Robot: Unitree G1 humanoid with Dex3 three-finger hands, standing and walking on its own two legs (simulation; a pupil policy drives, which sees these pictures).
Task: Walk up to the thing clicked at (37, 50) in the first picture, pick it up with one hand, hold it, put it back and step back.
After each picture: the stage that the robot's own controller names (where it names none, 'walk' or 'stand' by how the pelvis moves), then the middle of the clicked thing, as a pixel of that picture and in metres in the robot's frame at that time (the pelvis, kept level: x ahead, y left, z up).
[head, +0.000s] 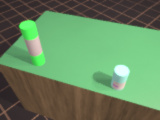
stand; (33, 45) +0.63 +0.28 -0.04
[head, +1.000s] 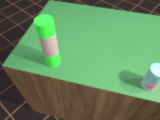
walk; (49, 44) +0.54 +0.16 +0.00
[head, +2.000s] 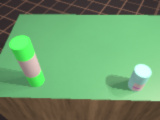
stand; (29, 64) +0.45 +0.23 -0.02
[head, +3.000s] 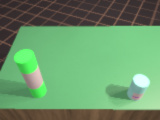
stand; (32, 76) +0.43 +0.23 -0.04
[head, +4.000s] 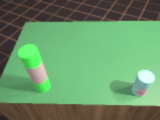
stand; (36, 71) +0.45 +0.22 -0.04
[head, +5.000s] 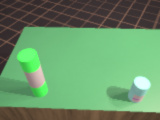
stand; (34, 75) +0.44 +0.23 -0.05
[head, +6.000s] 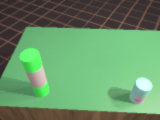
stand; (36, 75) +0.44 +0.22 -0.05
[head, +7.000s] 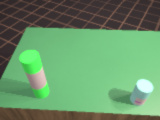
rise first; (36, 76) +0.43 +0.22 -0.05
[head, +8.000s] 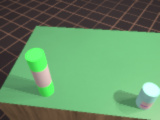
rise first; (41, 75) +0.44 +0.22 -0.04
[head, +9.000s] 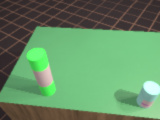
go down; (43, 74) +0.44 +0.21 -0.04
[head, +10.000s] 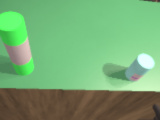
go down; (18, 49) +0.46 +0.19 +0.02
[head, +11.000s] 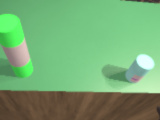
go down; (16, 51) +0.46 +0.20 +0.03
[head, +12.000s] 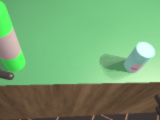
close in; (5, 42) +0.46 +0.21 +0.06
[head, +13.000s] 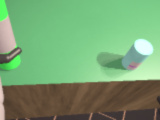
lift; (0, 34) +0.48 +0.21 +0.07
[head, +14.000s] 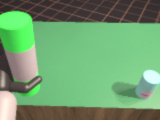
lift; (23, 61) +0.34 +0.18 +0.18
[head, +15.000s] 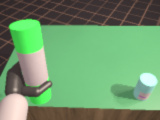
hold; (33, 66) +0.34 +0.16 +0.15
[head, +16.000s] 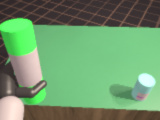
hold; (27, 66) +0.33 +0.18 +0.16
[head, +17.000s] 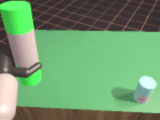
crouch; (24, 48) +0.38 +0.19 +0.19
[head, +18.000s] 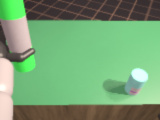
lower; (17, 35) +0.45 +0.20 +0.16
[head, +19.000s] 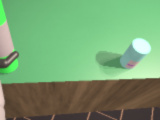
lower; out of the picture +0.47 +0.21 +0.07
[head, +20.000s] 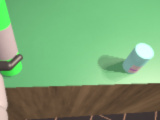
lower; (2, 41) +0.46 +0.21 +0.06
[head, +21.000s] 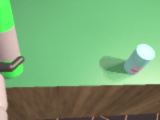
lower; (5, 42) +0.46 +0.21 +0.06
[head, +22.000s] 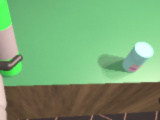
lower; (2, 41) +0.46 +0.21 +0.07
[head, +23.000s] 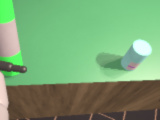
withdraw; (5, 37) +0.47 +0.20 +0.07
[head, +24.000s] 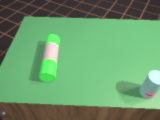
sink last; (50, 56) +0.57 +0.17 -0.08
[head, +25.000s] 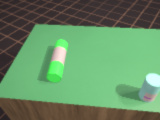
stand; (58, 59) +0.60 +0.17 -0.08
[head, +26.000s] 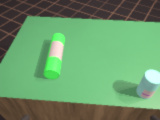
stand; (55, 54) +0.59 +0.16 -0.07
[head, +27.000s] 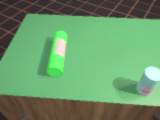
stand; (58, 52) +0.59 +0.15 -0.07
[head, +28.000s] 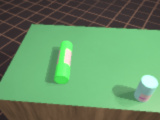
stand; (64, 60) +0.60 +0.13 -0.11
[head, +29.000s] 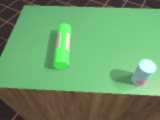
walk; (62, 45) +0.62 +0.12 -0.12
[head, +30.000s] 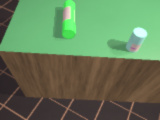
walk; (69, 18) +0.80 +0.07 -0.12
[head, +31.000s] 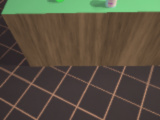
walk; out of the picture +1.11 +0.19 -0.10
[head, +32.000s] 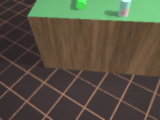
stand; out of the picture +1.21 +0.06 -0.12
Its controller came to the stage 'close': yes
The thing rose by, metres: 0.22
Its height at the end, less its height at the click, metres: -0.09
